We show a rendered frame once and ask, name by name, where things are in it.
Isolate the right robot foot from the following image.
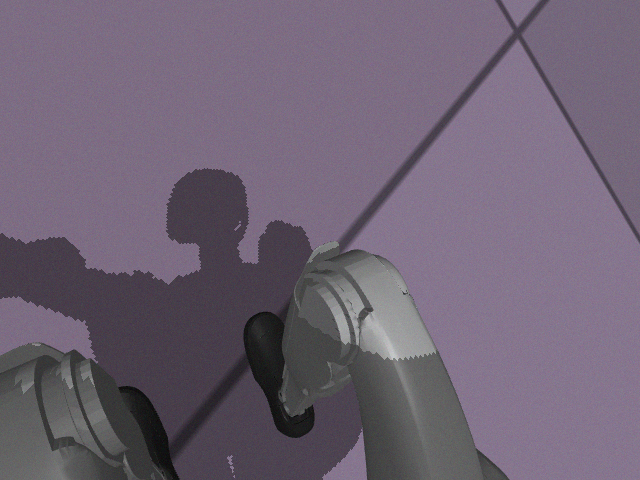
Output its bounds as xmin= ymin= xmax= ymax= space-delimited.
xmin=243 ymin=312 xmax=315 ymax=438

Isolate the right robot hand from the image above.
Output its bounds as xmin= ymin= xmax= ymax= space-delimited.
xmin=476 ymin=448 xmax=510 ymax=480

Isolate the left robot foot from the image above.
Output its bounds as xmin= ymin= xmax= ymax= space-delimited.
xmin=118 ymin=386 xmax=180 ymax=480

